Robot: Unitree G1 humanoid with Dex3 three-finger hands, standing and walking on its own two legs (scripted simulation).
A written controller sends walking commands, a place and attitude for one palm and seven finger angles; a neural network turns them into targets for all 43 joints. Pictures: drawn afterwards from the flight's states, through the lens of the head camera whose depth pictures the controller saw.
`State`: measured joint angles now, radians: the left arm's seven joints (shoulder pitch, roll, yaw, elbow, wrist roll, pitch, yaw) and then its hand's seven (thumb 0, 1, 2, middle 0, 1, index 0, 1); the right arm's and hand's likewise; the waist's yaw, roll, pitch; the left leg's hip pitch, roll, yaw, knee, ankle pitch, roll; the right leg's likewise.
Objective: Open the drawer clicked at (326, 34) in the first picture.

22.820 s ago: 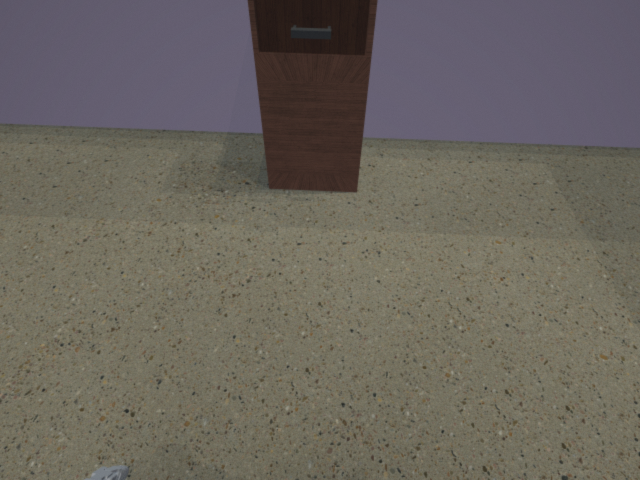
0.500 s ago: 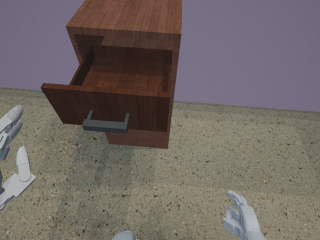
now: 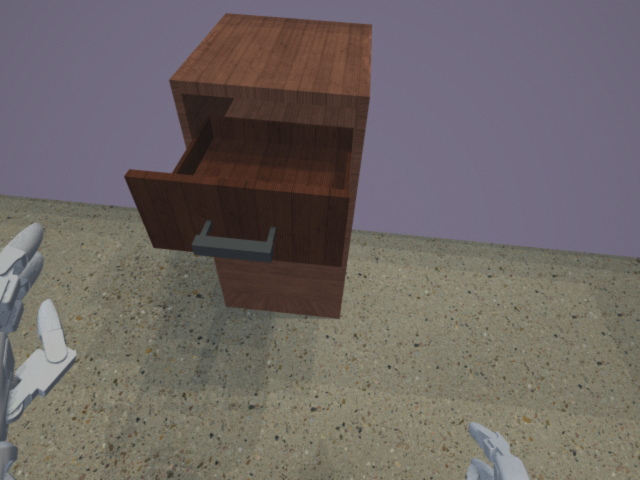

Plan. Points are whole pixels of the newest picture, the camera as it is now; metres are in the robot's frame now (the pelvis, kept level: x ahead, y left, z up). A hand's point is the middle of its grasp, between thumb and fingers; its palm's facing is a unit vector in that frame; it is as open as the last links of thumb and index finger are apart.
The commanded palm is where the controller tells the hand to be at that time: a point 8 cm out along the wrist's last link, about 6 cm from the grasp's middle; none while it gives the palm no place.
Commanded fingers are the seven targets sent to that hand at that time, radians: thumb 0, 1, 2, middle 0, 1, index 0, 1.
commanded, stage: stop stepping back and stand still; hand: left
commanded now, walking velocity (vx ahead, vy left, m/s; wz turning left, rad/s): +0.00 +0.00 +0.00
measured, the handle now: (236, 238) +0.51 +0.17 -0.02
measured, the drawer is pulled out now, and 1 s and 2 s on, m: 0.29 0.29 0.29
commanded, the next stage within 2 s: let the arm hang, fingers relaxed in 0.10 s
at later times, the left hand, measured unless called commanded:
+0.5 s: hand out of the picture +0.08 +0.18 -0.17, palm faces +0.05 -0.98 -0.17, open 7.1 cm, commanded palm none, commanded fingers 0.00 0.90 0.90 -0.20 -0.30 -0.20 -0.30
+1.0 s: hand out of the picture +0.00 +0.18 -0.17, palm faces +0.03 -0.98 -0.20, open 7.4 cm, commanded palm none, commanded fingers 0.00 0.90 0.90 -0.20 -0.30 -0.20 -0.30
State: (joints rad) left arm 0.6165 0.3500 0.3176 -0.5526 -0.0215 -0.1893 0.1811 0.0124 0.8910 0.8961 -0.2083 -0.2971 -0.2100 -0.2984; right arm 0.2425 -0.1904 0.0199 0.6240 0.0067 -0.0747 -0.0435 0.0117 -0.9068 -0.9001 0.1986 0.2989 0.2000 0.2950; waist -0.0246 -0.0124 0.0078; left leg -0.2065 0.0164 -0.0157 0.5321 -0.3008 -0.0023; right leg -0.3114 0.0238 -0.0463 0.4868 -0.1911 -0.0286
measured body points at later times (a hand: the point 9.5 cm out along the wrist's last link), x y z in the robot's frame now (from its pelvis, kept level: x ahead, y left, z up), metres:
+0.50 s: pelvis +0.01 +0.01 +0.00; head +0.02 +0.03 +0.45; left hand +0.08 +0.23 -0.15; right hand +0.07 -0.23 -0.14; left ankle -0.01 +0.13 -0.74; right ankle +0.07 -0.10 -0.74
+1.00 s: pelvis +0.01 +0.01 +0.00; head +0.02 +0.00 +0.45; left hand +0.00 +0.23 -0.15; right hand -0.04 -0.18 -0.16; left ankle -0.01 +0.13 -0.74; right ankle +0.07 -0.10 -0.74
